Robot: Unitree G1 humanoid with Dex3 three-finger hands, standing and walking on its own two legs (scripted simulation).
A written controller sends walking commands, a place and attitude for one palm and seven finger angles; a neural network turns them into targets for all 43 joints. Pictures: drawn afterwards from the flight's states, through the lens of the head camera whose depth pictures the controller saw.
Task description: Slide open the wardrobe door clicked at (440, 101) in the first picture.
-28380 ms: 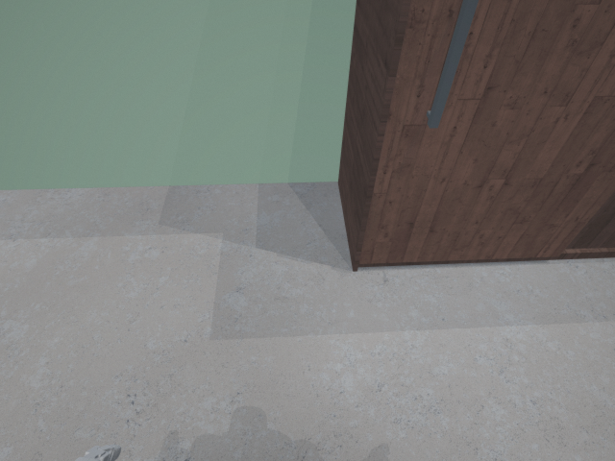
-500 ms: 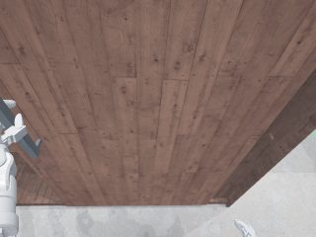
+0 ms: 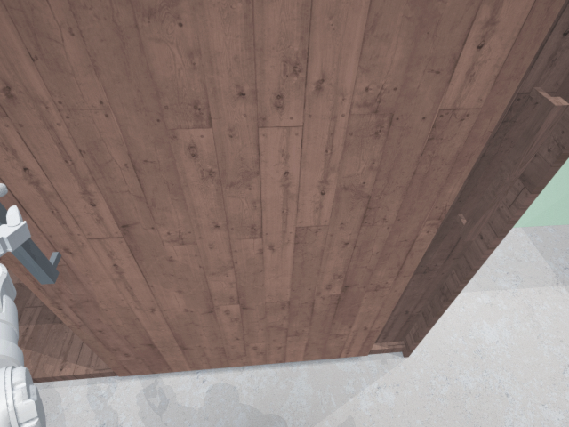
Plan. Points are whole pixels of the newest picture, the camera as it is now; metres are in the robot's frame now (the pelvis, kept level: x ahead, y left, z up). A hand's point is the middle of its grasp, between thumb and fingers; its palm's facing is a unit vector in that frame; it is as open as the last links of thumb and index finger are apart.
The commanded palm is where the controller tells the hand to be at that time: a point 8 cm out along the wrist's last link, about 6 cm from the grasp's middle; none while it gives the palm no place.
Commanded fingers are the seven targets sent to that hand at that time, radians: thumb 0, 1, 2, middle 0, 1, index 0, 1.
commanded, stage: stop walking and hold the door there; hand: left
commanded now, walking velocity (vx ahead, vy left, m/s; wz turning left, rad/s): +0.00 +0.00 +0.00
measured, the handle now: (6, 212) +0.39 +0.42 +0.09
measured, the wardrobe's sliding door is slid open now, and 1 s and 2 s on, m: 0.66 0.66 0.66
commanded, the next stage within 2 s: loosen the grip on the handle in 1.62 s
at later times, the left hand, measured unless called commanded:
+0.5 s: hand (15, 234) +0.35 +0.39 +0.08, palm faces +0.47 -0.84 -0.28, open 5.6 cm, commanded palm +0.31 +0.41 +0.09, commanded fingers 0.00 0.90 0.90 -0.45 -1.40 -0.45 -1.40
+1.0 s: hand (13, 236) +0.35 +0.40 +0.08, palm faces +0.24 -0.96 -0.15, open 5.6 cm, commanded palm +0.32 +0.41 +0.09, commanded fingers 0.00 0.90 0.90 -0.45 -1.40 -0.45 -1.40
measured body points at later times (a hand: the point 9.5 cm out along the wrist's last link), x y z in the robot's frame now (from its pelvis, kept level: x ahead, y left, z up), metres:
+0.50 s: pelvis -0.02 +0.08 -0.01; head +0.01 +0.07 +0.44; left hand +0.32 +0.44 +0.10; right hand +0.12 -0.21 -0.12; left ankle +0.03 +0.16 -0.74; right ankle -0.02 -0.11 -0.72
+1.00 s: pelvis -0.04 +0.21 -0.03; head +0.04 +0.21 +0.41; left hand +0.33 +0.45 +0.09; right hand +0.11 -0.05 -0.15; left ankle +0.04 +0.37 -0.74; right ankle -0.11 +0.04 -0.70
